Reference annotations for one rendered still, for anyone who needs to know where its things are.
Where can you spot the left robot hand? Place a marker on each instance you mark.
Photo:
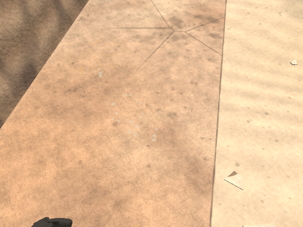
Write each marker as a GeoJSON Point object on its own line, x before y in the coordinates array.
{"type": "Point", "coordinates": [53, 222]}

